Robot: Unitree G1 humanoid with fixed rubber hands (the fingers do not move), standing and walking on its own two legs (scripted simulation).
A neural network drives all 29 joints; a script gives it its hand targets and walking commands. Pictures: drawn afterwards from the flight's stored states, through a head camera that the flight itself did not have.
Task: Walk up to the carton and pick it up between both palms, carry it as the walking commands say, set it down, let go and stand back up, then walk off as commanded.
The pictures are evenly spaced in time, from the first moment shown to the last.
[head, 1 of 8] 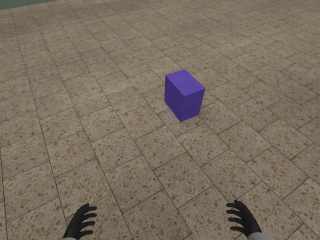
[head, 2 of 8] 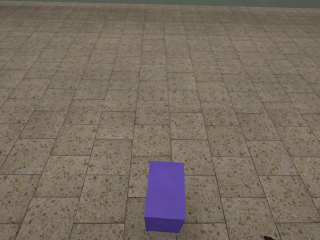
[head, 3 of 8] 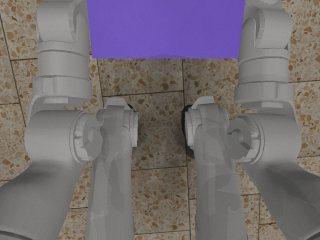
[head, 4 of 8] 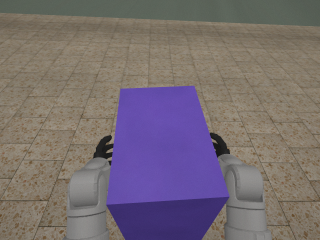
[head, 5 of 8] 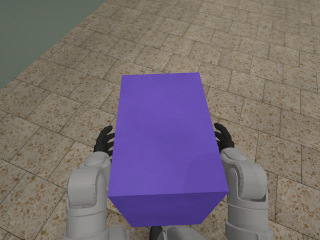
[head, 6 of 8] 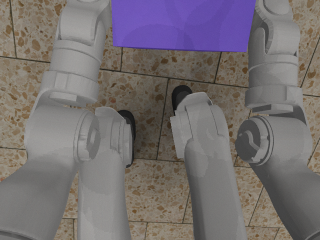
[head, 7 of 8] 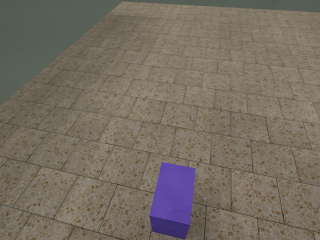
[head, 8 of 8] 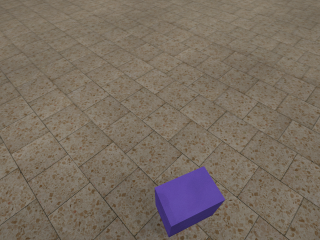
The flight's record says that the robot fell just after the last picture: no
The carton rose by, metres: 0.67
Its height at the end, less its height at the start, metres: +0.00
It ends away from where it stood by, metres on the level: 3.22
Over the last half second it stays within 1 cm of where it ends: yes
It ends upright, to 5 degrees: yes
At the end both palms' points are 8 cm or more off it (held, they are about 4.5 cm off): yes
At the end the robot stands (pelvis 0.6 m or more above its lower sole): yes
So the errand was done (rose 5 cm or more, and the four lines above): yes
